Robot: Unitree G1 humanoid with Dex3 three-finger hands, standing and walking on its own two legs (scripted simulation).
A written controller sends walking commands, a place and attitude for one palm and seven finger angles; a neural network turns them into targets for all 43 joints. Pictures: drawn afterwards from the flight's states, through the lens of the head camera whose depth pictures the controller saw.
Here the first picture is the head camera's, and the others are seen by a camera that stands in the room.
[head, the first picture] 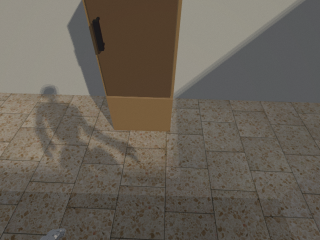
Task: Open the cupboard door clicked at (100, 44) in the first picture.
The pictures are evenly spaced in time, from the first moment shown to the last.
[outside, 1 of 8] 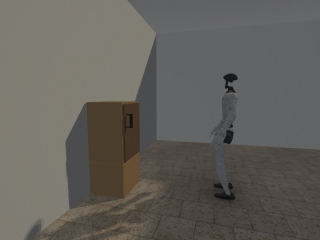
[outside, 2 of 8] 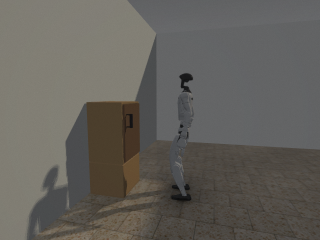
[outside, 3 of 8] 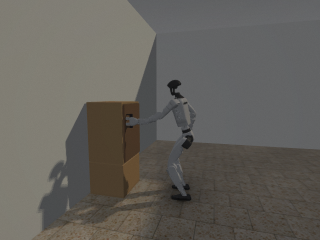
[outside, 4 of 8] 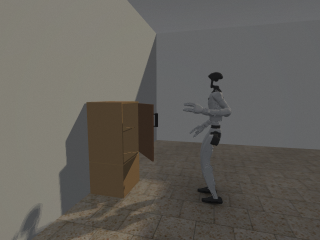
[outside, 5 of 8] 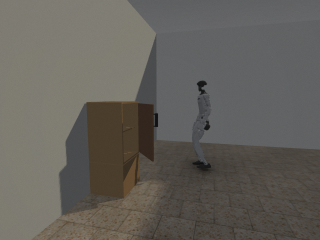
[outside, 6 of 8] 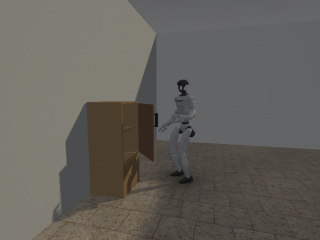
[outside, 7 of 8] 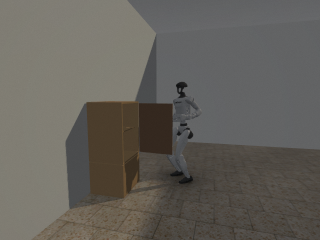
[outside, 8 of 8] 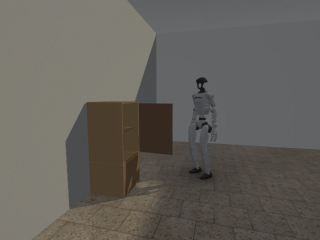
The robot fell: no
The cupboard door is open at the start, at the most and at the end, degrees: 0 86 86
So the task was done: yes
